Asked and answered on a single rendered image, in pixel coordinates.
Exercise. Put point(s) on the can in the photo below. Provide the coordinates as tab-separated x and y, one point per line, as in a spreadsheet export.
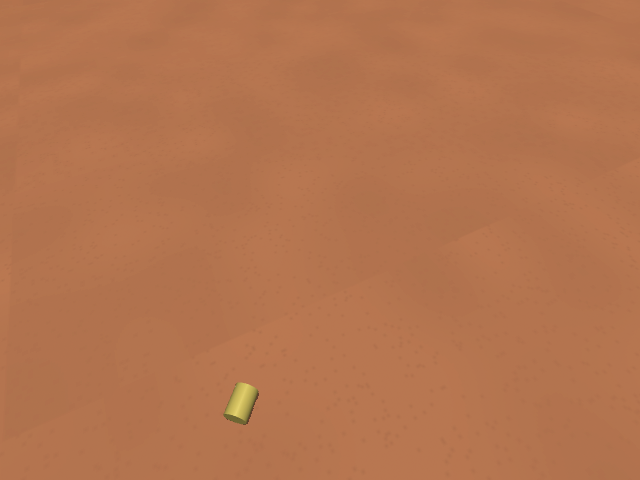
241	403

